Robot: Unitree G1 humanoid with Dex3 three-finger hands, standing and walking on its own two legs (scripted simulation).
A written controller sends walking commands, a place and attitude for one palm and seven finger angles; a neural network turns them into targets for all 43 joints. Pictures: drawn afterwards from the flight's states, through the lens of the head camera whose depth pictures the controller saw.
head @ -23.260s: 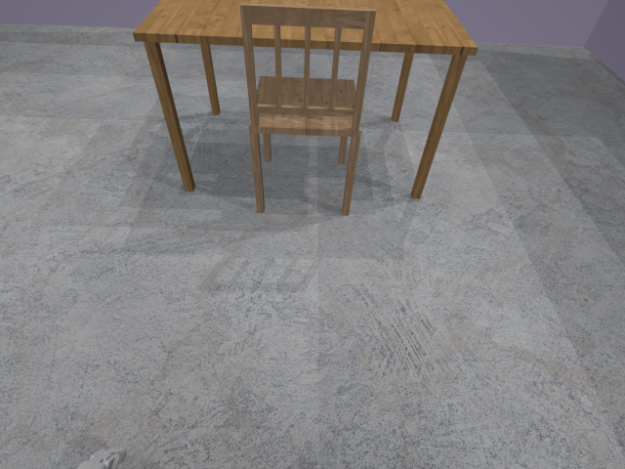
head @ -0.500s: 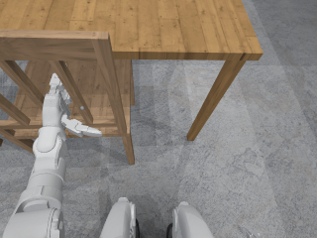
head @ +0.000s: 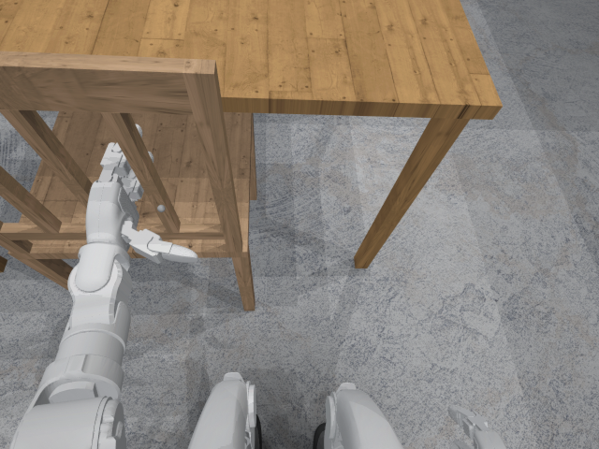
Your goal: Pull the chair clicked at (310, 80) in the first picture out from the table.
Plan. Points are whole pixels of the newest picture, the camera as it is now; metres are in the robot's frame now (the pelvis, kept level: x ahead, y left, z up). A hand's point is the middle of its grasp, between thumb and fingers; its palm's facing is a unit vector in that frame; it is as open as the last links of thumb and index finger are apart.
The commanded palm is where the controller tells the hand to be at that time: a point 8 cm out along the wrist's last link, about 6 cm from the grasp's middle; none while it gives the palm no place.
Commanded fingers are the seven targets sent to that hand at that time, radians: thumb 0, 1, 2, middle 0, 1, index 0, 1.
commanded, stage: hook a spindle and tug to test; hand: left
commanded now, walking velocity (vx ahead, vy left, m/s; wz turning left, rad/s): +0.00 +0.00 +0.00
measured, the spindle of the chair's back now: (76, 181) +0.45 +0.31 +0.02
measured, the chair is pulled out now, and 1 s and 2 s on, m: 0.00 0.01 0.10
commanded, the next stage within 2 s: step backward, pulling the chair out in 1.30 s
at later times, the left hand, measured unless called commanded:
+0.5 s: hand (165, 202) +0.43 +0.19 +0.02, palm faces +0.05 -1.00 -0.03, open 8.8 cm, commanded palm +0.40 +0.22 +0.03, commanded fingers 0.00 0.68 0.80 -0.50 -1.45 -0.50 -1.45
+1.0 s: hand (165, 213) +0.41 +0.18 +0.02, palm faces +0.05 -1.00 -0.02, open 5.2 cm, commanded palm +0.38 +0.23 +0.03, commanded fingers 0.00 0.90 0.90 -0.50 -1.45 -0.50 -1.45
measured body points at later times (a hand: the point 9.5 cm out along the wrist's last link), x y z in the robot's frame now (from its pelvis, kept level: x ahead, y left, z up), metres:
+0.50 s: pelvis +0.00 +0.00 +0.00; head +0.13 +0.03 +0.43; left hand +0.42 +0.24 +0.02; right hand +0.09 -0.26 -0.12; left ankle +0.04 +0.09 -0.62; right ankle +0.01 -0.12 -0.62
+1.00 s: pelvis +0.02 +0.00 +0.01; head +0.14 +0.02 +0.44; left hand +0.40 +0.24 +0.02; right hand +0.12 -0.26 -0.11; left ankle +0.04 +0.09 -0.62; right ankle +0.01 -0.12 -0.62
